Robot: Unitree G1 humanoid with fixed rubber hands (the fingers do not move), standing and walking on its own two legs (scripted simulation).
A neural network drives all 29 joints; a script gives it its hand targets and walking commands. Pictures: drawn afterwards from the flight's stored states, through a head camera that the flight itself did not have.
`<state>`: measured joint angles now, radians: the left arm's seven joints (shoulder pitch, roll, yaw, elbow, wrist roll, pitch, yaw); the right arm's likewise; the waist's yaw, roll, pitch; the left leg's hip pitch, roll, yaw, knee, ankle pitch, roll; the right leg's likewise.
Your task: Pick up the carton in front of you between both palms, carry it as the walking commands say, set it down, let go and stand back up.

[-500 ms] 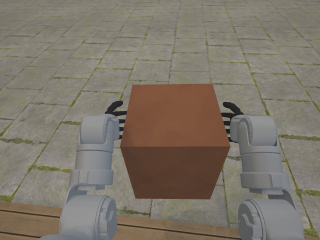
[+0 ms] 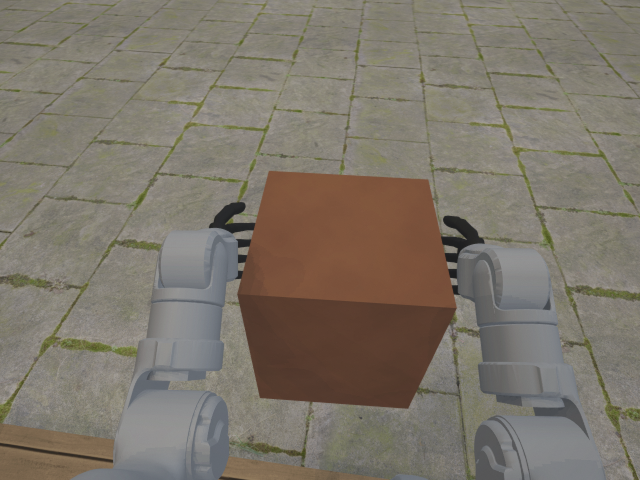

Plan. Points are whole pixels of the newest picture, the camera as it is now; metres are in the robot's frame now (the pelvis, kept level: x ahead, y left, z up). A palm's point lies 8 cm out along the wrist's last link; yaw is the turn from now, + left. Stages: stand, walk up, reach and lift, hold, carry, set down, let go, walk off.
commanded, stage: carry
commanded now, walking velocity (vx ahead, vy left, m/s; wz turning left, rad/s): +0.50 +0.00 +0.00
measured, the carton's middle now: (340, 293) +0.36 +0.00 +0.03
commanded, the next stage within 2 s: none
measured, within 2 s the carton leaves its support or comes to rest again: neither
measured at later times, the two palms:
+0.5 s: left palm (250, 146) +0.60 +0.15 +0.09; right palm (427, 145) +0.62 -0.15 +0.09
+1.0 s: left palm (270, 114) +0.95 +0.17 -0.06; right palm (387, 122) +0.93 -0.13 -0.05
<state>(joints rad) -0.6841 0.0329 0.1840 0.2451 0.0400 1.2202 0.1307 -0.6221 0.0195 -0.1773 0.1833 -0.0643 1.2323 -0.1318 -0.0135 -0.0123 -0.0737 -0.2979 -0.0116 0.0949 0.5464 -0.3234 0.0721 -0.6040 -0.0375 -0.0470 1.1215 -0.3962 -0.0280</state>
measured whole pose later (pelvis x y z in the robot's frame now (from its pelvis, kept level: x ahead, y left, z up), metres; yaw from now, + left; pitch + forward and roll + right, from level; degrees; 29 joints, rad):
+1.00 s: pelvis +0.59 +0.04 -0.12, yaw +0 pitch +5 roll -1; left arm -0.61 -0.03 0.21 0.13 0.07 1.18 0.13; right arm -0.57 0.04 -0.20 0.11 -0.04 1.18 -0.13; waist -0.06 -0.01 0.06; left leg -0.36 -0.06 0.12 0.64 -0.37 0.13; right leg -0.80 -0.06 -0.01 1.22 -0.34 -0.04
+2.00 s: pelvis +1.22 +0.10 -0.09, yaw -1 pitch +4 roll -1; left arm -0.13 -0.13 0.10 -0.26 0.14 1.19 0.08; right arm -0.12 0.13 -0.09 -0.25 -0.11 1.20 -0.09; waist -0.02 0.00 -0.13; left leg -0.17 0.02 0.21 0.27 -0.18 0.07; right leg -0.60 -0.11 -0.09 0.83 -0.18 0.02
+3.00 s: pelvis +1.70 +0.08 -0.11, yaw -1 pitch +4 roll +1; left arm -0.17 -0.14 0.12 -0.27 0.14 1.17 0.08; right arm -0.16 0.13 -0.10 -0.26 -0.13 1.18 -0.08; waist 0.00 -0.02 -0.12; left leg -0.37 0.04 0.22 0.53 -0.23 0.05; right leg -0.13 -0.08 -0.13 0.51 -0.41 0.05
